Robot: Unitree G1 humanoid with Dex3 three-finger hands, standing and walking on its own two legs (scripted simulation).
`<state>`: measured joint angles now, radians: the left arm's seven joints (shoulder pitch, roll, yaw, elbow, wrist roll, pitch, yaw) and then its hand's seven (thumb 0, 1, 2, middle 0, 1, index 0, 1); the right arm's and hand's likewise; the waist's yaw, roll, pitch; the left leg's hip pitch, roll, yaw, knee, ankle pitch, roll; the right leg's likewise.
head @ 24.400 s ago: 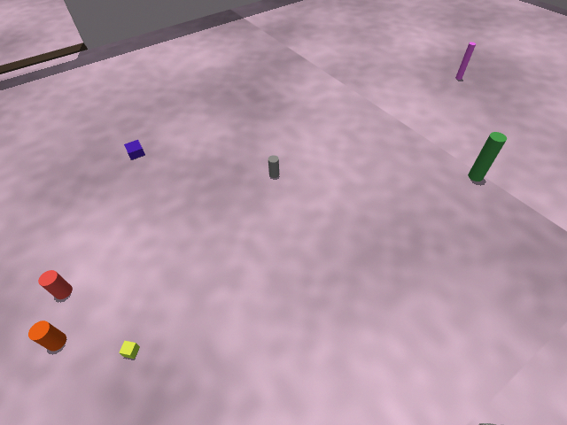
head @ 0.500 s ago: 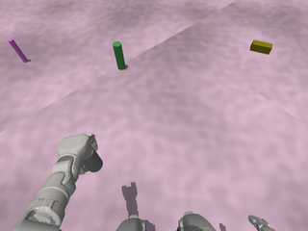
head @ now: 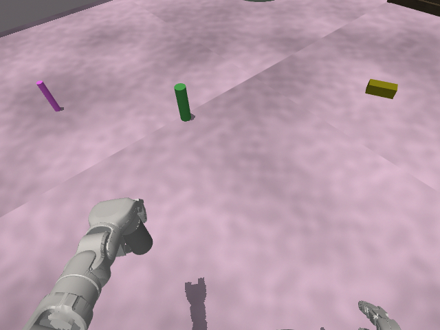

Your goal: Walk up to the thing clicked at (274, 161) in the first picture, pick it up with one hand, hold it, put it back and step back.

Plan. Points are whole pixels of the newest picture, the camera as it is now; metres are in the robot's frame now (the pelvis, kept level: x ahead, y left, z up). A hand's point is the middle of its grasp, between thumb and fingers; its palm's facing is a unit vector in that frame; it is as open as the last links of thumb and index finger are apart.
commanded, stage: hold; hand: left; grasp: from above
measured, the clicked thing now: (134, 234) +0.32 +0.21 -0.08
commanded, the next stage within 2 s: crouch in 1.50 s
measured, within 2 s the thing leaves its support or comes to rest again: neither
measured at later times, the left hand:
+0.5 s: hand (122, 239) +0.29 +0.21 -0.03, palm faces -0.44 -0.07 -0.89, open 8.8 cm
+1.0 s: hand (123, 239) +0.28 +0.21 -0.01, palm faces -0.44 -0.07 -0.90, open 8.8 cm
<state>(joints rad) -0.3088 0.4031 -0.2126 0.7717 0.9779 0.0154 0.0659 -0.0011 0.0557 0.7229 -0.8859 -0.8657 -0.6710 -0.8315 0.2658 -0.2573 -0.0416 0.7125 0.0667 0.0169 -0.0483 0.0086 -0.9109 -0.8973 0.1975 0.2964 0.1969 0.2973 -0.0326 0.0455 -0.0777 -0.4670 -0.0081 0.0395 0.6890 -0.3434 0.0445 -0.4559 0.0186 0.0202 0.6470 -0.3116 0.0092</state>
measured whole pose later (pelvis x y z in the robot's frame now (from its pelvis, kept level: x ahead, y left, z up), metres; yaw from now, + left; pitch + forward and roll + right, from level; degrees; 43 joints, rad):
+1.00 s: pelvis -0.01 -0.01 +0.02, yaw +0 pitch +1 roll +0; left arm -0.23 0.41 -0.23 0.59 0.96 0.02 -0.05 0.01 0.06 0.72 -0.81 -0.90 -0.66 -0.86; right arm 0.20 -0.26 -0.02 0.68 0.09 0.06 -0.07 0.01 -0.92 -0.90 0.20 0.30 0.20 0.30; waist 0.00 0.06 -0.01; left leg -0.26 -0.01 0.04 0.48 -0.24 0.03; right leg -0.27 0.02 0.03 0.48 -0.23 -0.01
